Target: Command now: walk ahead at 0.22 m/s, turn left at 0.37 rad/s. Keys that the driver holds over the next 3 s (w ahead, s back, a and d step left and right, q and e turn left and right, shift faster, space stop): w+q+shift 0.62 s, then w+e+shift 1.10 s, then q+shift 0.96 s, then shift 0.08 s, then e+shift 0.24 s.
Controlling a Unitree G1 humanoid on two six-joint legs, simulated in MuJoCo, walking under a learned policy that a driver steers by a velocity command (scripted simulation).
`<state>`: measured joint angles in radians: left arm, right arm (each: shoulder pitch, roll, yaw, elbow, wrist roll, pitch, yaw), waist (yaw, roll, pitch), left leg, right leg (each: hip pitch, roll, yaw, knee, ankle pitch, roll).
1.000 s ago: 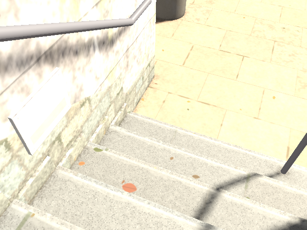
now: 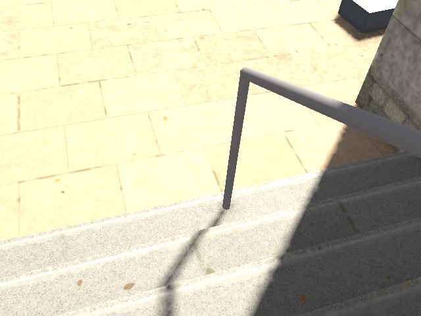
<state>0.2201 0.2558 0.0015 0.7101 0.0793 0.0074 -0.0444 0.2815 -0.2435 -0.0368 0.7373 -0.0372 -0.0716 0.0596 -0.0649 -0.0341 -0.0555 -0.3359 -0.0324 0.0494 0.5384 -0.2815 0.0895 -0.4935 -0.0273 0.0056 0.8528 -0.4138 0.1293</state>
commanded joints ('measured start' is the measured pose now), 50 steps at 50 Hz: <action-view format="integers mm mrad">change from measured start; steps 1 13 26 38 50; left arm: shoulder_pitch -10 182 319 74 292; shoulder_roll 89 116 134 64 89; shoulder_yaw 17 67 80 41 85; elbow -78 37 217 138 281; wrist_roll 3 -97 -51 -21 -50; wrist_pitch -25 -68 -79 2 -18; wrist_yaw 21 59 92 46 34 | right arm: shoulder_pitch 68 -58 -310 67 97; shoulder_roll -204 -97 -38 -153 -133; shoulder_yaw -79 -53 -29 -51 -32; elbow -50 -53 -49 199 255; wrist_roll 3 22 -25 26 -12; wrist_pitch -33 112 87 -2 -21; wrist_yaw -20 -11 -8 -71 -121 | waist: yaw -32 66 147 117 193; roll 146 -44 -44 97 77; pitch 25 199 262 196 89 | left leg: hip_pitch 175 -520 -175 -193 70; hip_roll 338 88 9 211 176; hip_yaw -590 -136 150 -312 45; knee -270 688 15 -178 789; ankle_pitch -467 183 390 107 1018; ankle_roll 278 -28 64 181 -17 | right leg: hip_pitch -41 395 424 -66 437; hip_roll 34 -262 -289 -88 130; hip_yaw -34 30 -234 47 -208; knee -196 -586 -15 314 -283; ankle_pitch -136 272 661 190 480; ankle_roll -57 -230 -195 -118 -320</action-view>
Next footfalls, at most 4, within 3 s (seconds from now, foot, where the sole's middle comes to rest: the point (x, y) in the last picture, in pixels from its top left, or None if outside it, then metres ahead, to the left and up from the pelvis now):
0.08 right None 0.02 -0.12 -0.77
0.58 left None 0.28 0.16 -0.93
1.02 right None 0.57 0.26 -1.08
1.40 left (65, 284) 0.84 0.55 -1.24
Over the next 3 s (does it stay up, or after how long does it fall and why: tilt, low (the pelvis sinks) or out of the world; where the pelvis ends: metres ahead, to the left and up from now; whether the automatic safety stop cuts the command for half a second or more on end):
stays up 1.50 0.44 -0.78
